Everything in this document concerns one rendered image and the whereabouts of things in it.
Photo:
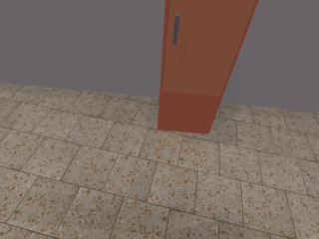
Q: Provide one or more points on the cupboard door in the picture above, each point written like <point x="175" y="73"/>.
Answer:
<point x="208" y="36"/>

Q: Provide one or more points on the handle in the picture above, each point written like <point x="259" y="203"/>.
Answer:
<point x="175" y="29"/>

